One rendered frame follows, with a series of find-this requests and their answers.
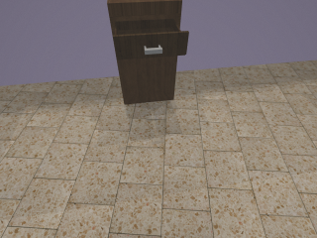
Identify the cabinet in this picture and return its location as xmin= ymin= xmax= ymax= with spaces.
xmin=107 ymin=0 xmax=182 ymax=105

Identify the drawer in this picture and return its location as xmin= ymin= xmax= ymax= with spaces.
xmin=113 ymin=18 xmax=189 ymax=60

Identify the handle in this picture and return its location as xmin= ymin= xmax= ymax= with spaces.
xmin=144 ymin=45 xmax=162 ymax=55

